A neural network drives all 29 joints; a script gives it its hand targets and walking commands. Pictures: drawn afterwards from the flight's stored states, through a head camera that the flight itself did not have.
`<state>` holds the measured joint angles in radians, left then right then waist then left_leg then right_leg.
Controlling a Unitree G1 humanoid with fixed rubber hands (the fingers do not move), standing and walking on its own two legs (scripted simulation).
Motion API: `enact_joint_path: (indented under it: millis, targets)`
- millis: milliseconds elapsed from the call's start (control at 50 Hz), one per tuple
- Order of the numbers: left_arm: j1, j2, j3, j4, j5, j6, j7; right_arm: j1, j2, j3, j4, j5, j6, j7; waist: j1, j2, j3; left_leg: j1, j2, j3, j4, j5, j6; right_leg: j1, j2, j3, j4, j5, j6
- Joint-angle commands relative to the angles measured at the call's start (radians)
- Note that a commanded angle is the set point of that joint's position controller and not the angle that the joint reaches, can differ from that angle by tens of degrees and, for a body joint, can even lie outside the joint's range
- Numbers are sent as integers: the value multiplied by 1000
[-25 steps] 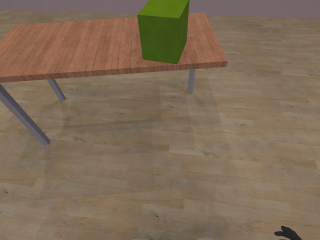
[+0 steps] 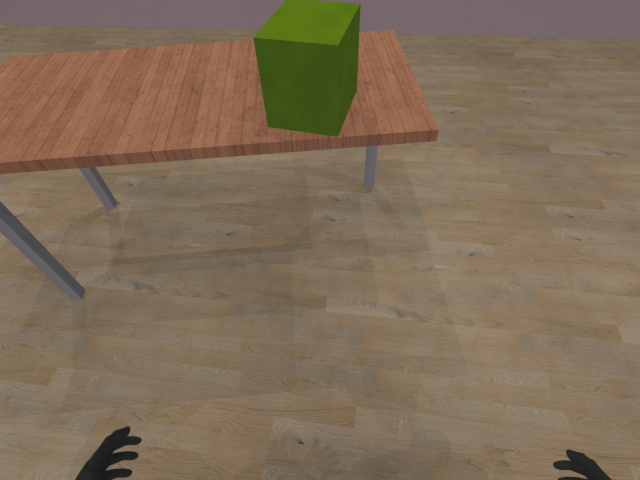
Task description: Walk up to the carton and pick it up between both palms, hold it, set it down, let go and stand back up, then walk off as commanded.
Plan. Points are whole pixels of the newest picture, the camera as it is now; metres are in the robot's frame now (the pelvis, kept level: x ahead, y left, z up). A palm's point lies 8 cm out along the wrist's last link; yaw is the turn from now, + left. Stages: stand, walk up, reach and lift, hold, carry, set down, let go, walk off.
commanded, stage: stand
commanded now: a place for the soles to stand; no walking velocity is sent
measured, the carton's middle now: (312, 67) +0.99 +0.04 +0.01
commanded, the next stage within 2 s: none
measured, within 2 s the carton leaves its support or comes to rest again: neither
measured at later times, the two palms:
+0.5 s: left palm (92, 477) +0.14 +0.31 -0.07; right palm out of the picture +0.09 -0.32 -0.09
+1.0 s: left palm out of the picture +0.13 +0.31 -0.08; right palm out of the picture +0.08 -0.32 -0.09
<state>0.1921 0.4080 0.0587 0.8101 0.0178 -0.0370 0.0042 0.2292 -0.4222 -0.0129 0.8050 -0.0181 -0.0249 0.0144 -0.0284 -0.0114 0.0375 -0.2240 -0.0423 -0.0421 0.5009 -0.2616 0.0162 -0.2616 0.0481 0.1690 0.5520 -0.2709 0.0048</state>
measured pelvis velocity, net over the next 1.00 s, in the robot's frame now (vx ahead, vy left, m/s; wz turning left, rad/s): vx -0.01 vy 0.00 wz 0.00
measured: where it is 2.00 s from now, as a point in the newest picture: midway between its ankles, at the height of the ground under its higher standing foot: outside the picture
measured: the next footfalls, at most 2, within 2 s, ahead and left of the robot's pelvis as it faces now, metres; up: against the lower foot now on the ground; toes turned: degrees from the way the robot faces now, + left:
none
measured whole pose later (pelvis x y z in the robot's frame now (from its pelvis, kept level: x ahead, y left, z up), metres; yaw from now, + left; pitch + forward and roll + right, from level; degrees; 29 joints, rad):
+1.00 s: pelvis -0.01 +0.00 +0.00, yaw +0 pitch -1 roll +1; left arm 0.14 0.41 0.06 0.83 0.02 -0.01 0.00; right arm 0.19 -0.41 -0.01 0.88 -0.02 -0.03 0.01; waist -0.03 -0.01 0.03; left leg -0.22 -0.04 -0.04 0.49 -0.25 0.01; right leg -0.26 0.05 0.17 0.54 -0.26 0.00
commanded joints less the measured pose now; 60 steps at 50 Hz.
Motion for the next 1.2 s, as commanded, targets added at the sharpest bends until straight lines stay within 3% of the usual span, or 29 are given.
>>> enact_joint_path:
  millis: [0, 80, 100, 140, 420, 1180]
  targets:
    - [-30, 171, 32, -16, -19, -21, 10, -60, -176, -61, -13, 3, -19, -6, 16, -5, -133, 91, 145, -150, -49, 191, 63, 51, -98, 65, -80, 235, -89]
    - [-27, 172, 31, -8, -19, -20, 9, -79, -178, -59, -14, 1, -17, -6, 23, 6, -114, 61, 149, -153, -58, 147, 65, 57, -94, 67, -92, 183, -87]
    - [-65, 147, 18, -15, -10, -11, 5, -103, -159, -44, -3, 10, -22, -10, 31, 30, -85, 11, 148, -131, -109, 77, 51, 65, -119, 68, -122, 136, -69]
    - [-75, 153, 17, -14, -7, -7, 1, -108, -158, -42, 3, 9, -26, -13, 29, 15, -69, 17, 139, -126, -126, 43, 44, 46, -120, 80, -141, 101, -66]
    - [-99, 154, 12, 6, -9, -1, -2, -122, -164, -37, 43, 9, -31, -19, 28, 7, -104, 69, 141, -112, -117, 146, 39, 74, -121, 67, -139, 188, -60]
    - [-115, 154, 7, 42, -7, -1, -5, -134, -160, -30, 88, 6, -27, -18, 27, 11, -105, 80, 144, -113, -141, 110, 38, 71, -121, 70, -172, 153, -54]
